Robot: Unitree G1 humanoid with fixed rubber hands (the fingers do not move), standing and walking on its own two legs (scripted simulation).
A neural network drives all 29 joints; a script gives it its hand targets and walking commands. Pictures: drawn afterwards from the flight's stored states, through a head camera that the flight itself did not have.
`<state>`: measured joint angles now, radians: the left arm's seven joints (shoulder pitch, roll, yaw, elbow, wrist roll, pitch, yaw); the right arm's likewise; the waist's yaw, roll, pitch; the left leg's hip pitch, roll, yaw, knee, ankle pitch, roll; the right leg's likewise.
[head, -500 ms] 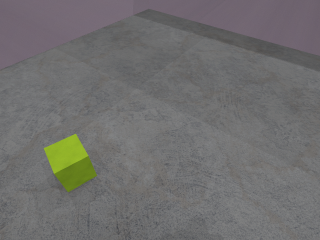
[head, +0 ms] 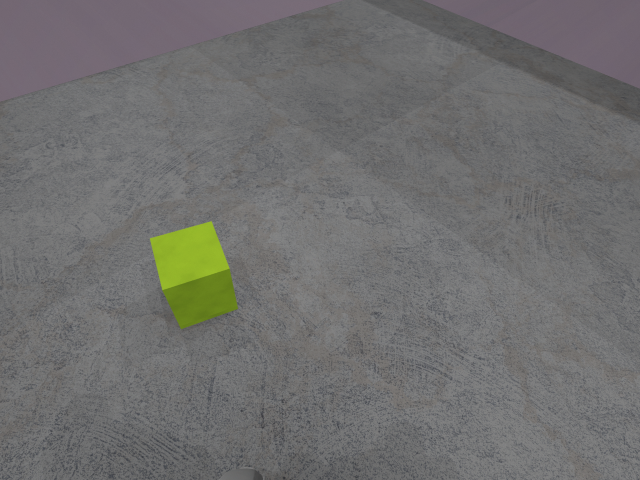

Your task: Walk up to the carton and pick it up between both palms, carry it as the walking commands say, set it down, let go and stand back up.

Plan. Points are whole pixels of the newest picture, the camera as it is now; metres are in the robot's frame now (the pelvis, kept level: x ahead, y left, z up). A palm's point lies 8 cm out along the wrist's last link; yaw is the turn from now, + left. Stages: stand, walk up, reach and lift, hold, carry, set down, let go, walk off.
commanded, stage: walk up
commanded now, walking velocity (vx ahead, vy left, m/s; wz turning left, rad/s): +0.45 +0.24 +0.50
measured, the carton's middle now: (196, 275) +0.81 +0.41 -0.64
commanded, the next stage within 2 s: none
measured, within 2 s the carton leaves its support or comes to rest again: neither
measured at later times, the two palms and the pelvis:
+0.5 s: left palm (60, 354) +0.31 +0.39 -0.10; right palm out of the picture +0.16 -0.07 -0.13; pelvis +0.20 +0.13 +0.01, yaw +15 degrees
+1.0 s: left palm (38, 425) +0.21 +0.38 -0.11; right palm (327, 230) +0.59 +0.00 -0.11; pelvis +0.38 +0.18 +0.02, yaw +23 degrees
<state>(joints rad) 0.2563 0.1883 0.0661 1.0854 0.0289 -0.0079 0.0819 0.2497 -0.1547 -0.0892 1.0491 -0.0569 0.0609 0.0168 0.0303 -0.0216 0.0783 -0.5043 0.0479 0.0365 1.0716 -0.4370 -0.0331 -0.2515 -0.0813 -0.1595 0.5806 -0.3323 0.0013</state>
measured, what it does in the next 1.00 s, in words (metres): walks ahead, turning left: left foot, then right foot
